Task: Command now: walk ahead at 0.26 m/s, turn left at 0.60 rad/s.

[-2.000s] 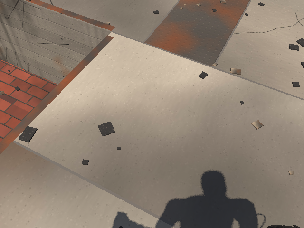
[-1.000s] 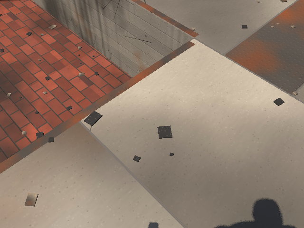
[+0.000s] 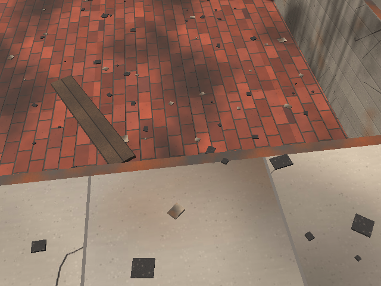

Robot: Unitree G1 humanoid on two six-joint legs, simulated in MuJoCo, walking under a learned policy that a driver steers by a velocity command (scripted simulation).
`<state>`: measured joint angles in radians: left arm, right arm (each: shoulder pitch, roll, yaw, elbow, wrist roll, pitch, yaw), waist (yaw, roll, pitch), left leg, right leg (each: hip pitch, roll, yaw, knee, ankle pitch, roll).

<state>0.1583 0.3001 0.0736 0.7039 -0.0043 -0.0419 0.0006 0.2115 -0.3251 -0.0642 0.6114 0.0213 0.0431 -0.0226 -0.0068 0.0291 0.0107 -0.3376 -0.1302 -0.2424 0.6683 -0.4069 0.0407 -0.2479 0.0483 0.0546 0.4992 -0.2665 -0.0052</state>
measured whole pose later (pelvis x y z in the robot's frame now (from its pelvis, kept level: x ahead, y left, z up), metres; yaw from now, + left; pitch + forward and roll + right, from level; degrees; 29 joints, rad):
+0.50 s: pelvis +0.17 +0.08 -0.02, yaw +18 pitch +3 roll -1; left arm 0.34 0.33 0.05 0.78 0.00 -0.05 0.01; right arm 0.07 -0.32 -0.06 0.54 0.01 -0.02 0.04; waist 0.07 0.01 0.09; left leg -0.54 -0.03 0.03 0.66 -0.16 0.08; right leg -0.16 -0.08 -0.05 0.99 -0.55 0.06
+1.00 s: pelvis +0.31 +0.10 +0.00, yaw +36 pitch +1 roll +0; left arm 0.12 0.27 0.04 0.64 0.02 -0.05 0.01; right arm 0.20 -0.32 -0.07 0.64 0.02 0.06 -0.04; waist -0.03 0.03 0.02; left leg -0.33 -0.16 -0.25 0.71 -0.43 0.03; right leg -0.36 0.04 0.07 0.55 -0.21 0.00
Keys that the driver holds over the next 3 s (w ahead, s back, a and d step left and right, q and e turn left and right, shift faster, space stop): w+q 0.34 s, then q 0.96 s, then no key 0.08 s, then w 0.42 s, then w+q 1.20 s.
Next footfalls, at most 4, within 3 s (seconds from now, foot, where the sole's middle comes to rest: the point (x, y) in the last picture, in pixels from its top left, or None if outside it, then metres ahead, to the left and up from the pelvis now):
0.44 left None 0.28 0.21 -0.77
0.96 right None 0.44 0.06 -0.77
1.40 left None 0.22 0.20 -0.77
1.96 right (128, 259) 0.59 0.26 -0.77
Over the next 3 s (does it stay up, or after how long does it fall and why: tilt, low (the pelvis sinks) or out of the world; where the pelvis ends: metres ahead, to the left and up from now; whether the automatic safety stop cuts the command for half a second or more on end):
stays up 0.61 0.69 -0.01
